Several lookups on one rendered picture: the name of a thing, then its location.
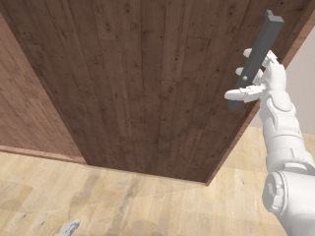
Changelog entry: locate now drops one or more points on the right robot upper arm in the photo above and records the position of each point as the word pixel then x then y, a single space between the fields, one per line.
pixel 291 198

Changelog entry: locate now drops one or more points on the robot left hand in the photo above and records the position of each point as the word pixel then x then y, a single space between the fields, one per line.
pixel 68 228

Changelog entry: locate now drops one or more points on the right robot forearm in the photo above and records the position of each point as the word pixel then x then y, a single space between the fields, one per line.
pixel 284 143

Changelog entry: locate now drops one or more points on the handle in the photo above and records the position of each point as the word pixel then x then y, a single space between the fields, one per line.
pixel 266 37

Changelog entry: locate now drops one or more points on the wardrobe door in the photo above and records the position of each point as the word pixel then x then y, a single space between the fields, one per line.
pixel 28 118
pixel 140 84

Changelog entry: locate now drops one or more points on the robot right hand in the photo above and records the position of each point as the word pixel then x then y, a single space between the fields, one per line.
pixel 274 77

